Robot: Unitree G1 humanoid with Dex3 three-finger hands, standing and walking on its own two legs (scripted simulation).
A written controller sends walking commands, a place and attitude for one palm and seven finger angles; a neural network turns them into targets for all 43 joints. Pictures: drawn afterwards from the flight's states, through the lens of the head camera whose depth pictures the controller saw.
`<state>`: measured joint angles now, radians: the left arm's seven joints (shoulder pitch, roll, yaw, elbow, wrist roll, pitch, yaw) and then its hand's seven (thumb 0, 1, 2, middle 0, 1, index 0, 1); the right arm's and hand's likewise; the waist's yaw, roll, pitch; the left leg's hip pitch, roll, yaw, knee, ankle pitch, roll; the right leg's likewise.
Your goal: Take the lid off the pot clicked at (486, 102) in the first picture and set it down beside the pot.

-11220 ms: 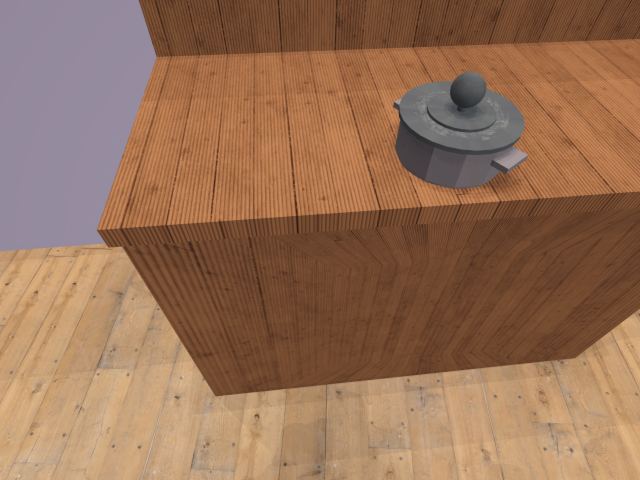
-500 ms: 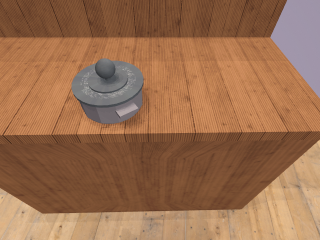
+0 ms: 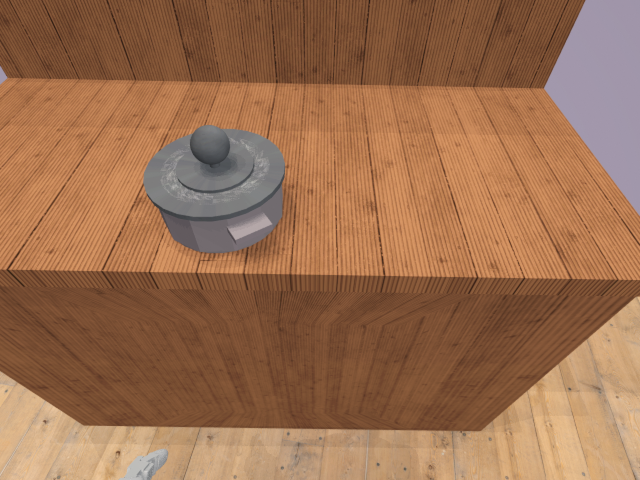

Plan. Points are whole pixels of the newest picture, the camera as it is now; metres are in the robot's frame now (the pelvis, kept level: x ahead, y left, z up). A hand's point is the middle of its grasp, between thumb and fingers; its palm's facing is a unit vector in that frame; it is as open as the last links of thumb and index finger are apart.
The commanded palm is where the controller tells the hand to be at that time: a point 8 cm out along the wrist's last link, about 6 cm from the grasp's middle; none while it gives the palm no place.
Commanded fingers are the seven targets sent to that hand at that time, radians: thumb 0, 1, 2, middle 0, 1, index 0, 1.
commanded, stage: lift the closed hand beside the body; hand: left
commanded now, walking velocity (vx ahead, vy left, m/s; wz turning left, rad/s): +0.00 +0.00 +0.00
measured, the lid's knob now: (210, 145) +0.47 +0.19 +0.17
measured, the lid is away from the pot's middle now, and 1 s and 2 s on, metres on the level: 0.00 0.00 0.00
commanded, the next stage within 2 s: raise the hand higher, near the body in 0.52 s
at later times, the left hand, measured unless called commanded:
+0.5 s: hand out of the picture +0.10 +0.19 +0.05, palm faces +0.35 -0.86 -0.36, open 3.1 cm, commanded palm +0.05 +0.23 +0.09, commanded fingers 0.00 0.90 0.90 -1.30 -1.50 -1.30 -1.50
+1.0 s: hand (84, 444) +0.13 +0.21 +0.13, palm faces +0.35 -0.82 -0.45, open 3.1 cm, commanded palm +0.07 +0.24 +0.17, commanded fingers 0.00 0.90 0.90 -1.30 -1.50 -1.30 -1.50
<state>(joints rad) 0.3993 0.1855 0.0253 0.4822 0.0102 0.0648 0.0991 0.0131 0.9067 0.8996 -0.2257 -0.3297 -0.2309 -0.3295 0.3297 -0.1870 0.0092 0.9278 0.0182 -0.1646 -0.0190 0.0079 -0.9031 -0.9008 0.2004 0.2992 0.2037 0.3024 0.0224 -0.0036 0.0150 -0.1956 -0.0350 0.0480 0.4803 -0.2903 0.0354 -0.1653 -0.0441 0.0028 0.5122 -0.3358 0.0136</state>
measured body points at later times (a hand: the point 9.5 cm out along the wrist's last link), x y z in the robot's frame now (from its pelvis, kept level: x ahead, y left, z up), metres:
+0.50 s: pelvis -0.03 -0.05 +0.01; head -0.05 -0.07 +0.45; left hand +0.08 +0.24 +0.07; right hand +0.19 -0.26 -0.06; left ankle -0.02 +0.09 -0.74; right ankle -0.05 -0.14 -0.74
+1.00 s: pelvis -0.02 -0.03 +0.01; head -0.04 -0.06 +0.45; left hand +0.10 +0.25 +0.16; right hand +0.19 -0.24 -0.06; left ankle -0.02 +0.09 -0.74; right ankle -0.05 -0.14 -0.74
